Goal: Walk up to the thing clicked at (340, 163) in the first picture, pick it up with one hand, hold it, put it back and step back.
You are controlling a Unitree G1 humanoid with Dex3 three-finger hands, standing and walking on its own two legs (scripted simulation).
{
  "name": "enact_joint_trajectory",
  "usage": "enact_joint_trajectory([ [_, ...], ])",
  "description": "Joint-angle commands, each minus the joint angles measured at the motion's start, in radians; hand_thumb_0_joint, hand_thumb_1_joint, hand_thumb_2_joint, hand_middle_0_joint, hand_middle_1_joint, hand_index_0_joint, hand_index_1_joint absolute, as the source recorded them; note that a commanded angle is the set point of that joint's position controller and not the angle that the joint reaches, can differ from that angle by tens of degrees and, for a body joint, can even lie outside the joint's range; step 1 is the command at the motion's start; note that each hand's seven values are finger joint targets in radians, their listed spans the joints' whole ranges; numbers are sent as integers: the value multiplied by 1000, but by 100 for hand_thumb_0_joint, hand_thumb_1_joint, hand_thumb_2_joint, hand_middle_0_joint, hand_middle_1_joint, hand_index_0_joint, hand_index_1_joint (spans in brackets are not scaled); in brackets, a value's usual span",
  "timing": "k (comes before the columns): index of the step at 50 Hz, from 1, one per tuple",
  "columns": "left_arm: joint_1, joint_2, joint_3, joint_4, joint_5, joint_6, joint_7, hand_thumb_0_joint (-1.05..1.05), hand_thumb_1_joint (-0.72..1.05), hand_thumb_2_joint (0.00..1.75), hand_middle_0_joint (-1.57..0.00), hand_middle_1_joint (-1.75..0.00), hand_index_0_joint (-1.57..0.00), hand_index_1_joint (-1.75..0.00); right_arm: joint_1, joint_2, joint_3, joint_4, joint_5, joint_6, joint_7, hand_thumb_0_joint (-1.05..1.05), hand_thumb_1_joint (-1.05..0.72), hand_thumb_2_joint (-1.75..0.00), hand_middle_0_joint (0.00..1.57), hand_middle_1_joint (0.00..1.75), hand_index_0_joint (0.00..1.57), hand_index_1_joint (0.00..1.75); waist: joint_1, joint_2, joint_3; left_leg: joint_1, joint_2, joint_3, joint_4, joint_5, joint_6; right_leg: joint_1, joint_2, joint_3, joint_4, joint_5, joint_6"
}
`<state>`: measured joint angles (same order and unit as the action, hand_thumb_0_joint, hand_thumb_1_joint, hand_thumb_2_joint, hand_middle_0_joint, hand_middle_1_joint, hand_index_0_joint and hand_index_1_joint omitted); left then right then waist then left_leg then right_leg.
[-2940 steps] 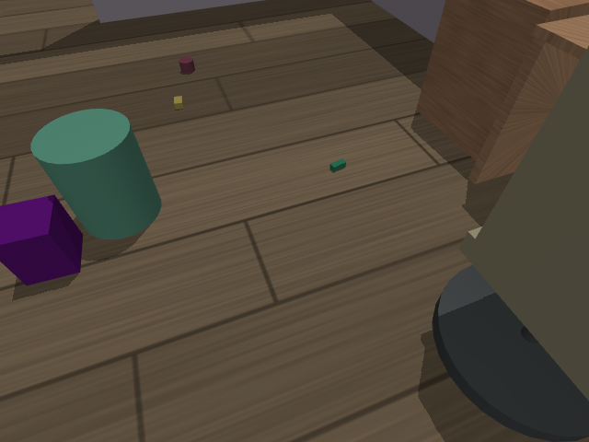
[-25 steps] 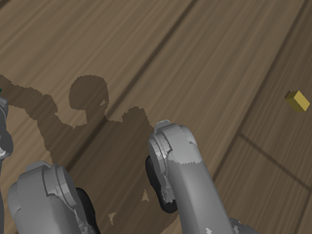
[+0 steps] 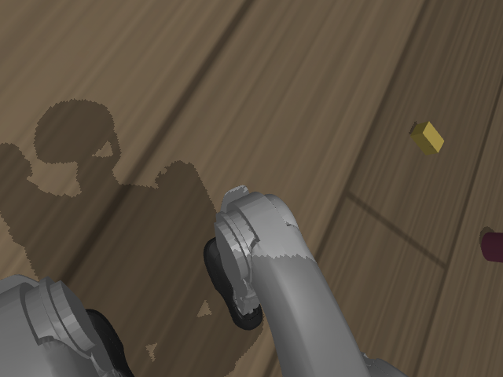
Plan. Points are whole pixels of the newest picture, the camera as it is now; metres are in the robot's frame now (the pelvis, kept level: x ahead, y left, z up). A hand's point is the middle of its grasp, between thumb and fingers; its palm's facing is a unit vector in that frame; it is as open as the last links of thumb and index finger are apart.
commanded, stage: rest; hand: left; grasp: from above
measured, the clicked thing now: out of the picture +0.48 +0.32 -0.27
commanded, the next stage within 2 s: open in 0.78 s
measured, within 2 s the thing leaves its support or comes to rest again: rests again in 0.68 s
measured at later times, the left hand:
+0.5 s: hand out of the picture +0.47 +0.31 -0.25, palm faces -0.21 -0.37 -0.90, open 7.1 cm
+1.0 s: hand out of the picture +0.47 +0.31 -0.26, palm faces -0.21 -0.38 -0.90, open 7.2 cm
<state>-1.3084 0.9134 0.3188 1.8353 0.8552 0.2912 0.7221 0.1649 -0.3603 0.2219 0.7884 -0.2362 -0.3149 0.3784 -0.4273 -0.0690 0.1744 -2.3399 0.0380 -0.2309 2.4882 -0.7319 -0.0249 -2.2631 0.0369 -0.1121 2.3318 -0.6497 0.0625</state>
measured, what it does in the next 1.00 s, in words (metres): stands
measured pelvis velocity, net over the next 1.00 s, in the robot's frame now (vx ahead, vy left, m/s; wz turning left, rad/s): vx -0.01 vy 0.01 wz -0.05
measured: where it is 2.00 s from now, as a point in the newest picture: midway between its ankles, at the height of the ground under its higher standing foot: (181, 335)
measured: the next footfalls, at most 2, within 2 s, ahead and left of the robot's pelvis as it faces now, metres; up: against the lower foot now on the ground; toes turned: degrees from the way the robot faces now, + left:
none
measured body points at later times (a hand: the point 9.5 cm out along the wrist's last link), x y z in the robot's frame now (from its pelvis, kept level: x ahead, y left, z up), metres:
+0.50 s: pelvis -0.01 +0.00 +0.00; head +0.31 +0.10 +0.31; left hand +0.48 +0.32 -0.20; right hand -0.02 -0.24 -0.04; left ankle +0.06 +0.13 -0.28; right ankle +0.11 -0.12 -0.28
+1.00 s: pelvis -0.01 +0.01 +0.01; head +0.31 +0.10 +0.30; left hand +0.48 +0.33 -0.21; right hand -0.02 -0.23 -0.03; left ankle +0.06 +0.13 -0.28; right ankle +0.11 -0.12 -0.28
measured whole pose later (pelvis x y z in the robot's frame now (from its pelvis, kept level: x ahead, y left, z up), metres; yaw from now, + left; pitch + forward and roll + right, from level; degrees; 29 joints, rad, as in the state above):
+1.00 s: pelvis -0.01 +0.01 +0.01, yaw -3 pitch +29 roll -16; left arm -1.35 1.09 0.25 1.81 0.79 0.29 0.72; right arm 0.13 -0.39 0.37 0.66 -0.23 -0.32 0.36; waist -0.49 -0.16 0.29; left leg -2.32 0.04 -0.29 2.48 -0.71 -0.01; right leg -2.20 0.05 -0.17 2.27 -0.62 0.08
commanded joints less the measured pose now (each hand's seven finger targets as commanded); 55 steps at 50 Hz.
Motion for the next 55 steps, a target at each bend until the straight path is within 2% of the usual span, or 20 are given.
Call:
enact_joint_trajectory([
  [1,-277,209,-42,-95,8,1,52,0,68,56,-112,-49,-112,-49,272,-326,-56,35,1,-2,8,0,-91,-90,20,30,20,30,-63,482,-706,495,19,108,-236,276,27,448,35,-130,-212,282,-76],
  [2,-278,219,-34,-100,7,0,53,0,69,56,-112,-50,-112,-50,273,-331,-57,33,5,-3,10,0,-91,-90,20,30,20,30,-64,488,-699,509,22,103,-237,293,24,440,34,-135,-211,293,-77],
  [3,-280,208,-52,-96,1,0,48,0,68,55,-112,-49,-112,-49,259,-331,-48,32,-1,-5,10,0,-91,-90,20,30,20,30,-70,496,-685,497,20,103,-233,272,25,427,35,-136,-204,276,-78],
  [4,-287,211,-45,-121,-7,-5,47,0,68,54,-112,-48,-112,-48,274,-329,-46,26,0,-5,12,0,-91,-90,20,30,20,30,-77,500,-695,514,23,100,-234,303,21,448,34,-139,-202,304,-77],
  [6,-290,247,-39,-118,4,-11,50,0,67,57,-111,-50,-111,-51,269,-342,-42,23,6,-9,10,0,-91,-90,20,30,20,30,-78,501,-687,509,25,91,-237,297,23,446,36,-144,-206,299,-77],
  [13,-288,256,-59,-89,10,-16,58,0,68,57,-111,-52,-111,-52,253,-355,-23,11,2,-18,10,0,-91,-90,20,30,20,30,-94,522,-635,522,26,78,-239,270,17,428,32,-155,-201,284,-79],
  [16,-277,279,-44,-83,13,-14,70,0,65,57,-108,-53,-108,-53,269,-359,-16,10,6,-19,13,0,-91,-90,20,30,20,30,-100,521,-627,534,32,69,-243,273,18,438,34,-163,-212,288,-79],
  [17,-281,272,-58,-80,9,-12,72,0,67,60,-110,-54,-110,-54,251,-367,-16,-4,3,-21,11,0,-91,-90,20,30,20,30,-106,516,-623,514,28,74,-242,257,20,449,37,-160,-216,281,-77],
  [19,-285,278,-59,-88,3,-10,73,0,70,59,-110,-56,-111,-55,249,-365,-9,-8,3,-25,11,0,-91,-90,20,30,20,30,-115,510,-598,505,25,74,-236,257,21,443,30,-162,-216,283,-74],
  [22,-285,286,-58,-88,-18,-6,80,0,67,56,-108,-53,-109,-52,251,-360,7,-18,4,-21,9,0,-91,-90,20,30,20,30,-120,489,-613,510,31,67,-234,283,21,473,37,-163,-225,309,-70],
  [25,-281,295,-67,-93,-28,-6,78,0,64,55,-105,-55,-107,-54,243,-369,17,-22,2,-21,6,0,-91,-90,20,30,20,30,-127,522,-596,526,32,62,-237,288,17,466,34,-167,-214,316,-71],
  [33,-289,350,-69,-108,-25,-3,81,0,65,56,-106,-55,-107,-54,224,-380,39,-45,6,-15,-3,0,-91,-90,20,30,20,30,-128,543,-580,528,37,57,-253,269,15,479,38,-174,-230,299,-74],
  [39,-278,343,-80,-120,-34,-1,72,0,66,52,-106,-54,-107,-52,225,-382,54,-78,3,-8,-4,0,-91,-90,20,30,20,30,-142,532,-575,543,42,41,-258,293,12,483,40,-184,-229,313,-74],
  [42,-282,355,-95,-123,-43,1,60,0,65,53,-106,-53,-107,-52,215,-384,63,-74,1,-7,-11,0,-91,-90,20,30,20,30,-154,515,-553,506,38,47,-255,255,19,490,43,-181,-243,290,-68],
  [44,-274,349,-97,-120,-45,2,52,0,63,53,-104,-51,-105,-51,217,-373,68,-77,5,-4,-14,0,-91,-90,20,30,20,30,-149,508,-559,507,41,46,-258,261,17,495,45,-182,-244,292,-69],
  [46,-272,360,-104,-138,-40,0,43,0,47,51,-88,-55,-89,-54,209,-388,64,-89,7,-4,-19,0,-89,-90,20,30,20,30,-147,529,-560,521,43,41,-263,263,17,489,47,-185,-248,294,-71],
  [48,-263,354,-115,-132,-41,0,33,0,31,47,-72,-55,-73,-54,210,-378,72,-82,7,-4,-26,0,-90,-90,20,30,20,30,-150,509,-556,514,43,42,-263,258,17,505,48,-184,-249,295,-67],
  [50,-268,360,-107,-149,-38,1,30,0,15,47,-58,-59,-60,-57,218,-385,69,-93,9,0,-25,0,-89,-90,20,30,20,30,-138,534,-567,538,45,40,-266,294,13,500,48,-185,-245,312,-73],
  [52,-268,354,-120,-144,-34,2,30,0,1,53,-55,-60,-56,-59,208,-377,75,-89,11,-1,-28,0,-89,-90,20,30,20,30,-141,525,-561,537,46,36,-261,286,15,492,48,-188,-248,312,-71],
  [55,-262,351,-114,-162,-45,4,28,0,-6,62,-52,-63,-52,-63,214,-384,70,-107,10,3,-27,0,-89,-90,20,30,20,30,-145,532,-557,533,46,39,-266,300,15,506,49,-184,-249,321,-71],
])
